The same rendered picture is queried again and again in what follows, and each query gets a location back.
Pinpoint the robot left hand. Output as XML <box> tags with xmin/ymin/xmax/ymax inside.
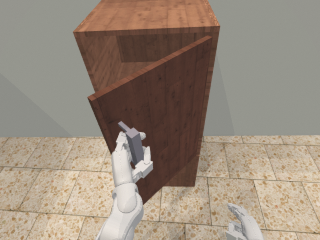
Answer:
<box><xmin>111</xmin><ymin>131</ymin><xmax>153</xmax><ymax>188</ymax></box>

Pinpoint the handle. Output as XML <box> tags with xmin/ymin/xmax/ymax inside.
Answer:
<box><xmin>118</xmin><ymin>121</ymin><xmax>144</xmax><ymax>166</ymax></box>

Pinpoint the robot right hand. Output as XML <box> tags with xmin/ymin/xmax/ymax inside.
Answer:
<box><xmin>225</xmin><ymin>203</ymin><xmax>265</xmax><ymax>240</ymax></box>

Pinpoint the cupboard door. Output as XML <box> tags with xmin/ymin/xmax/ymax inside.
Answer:
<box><xmin>87</xmin><ymin>35</ymin><xmax>213</xmax><ymax>205</ymax></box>

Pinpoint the robot left forearm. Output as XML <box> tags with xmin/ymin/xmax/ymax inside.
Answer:
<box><xmin>95</xmin><ymin>183</ymin><xmax>144</xmax><ymax>240</ymax></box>

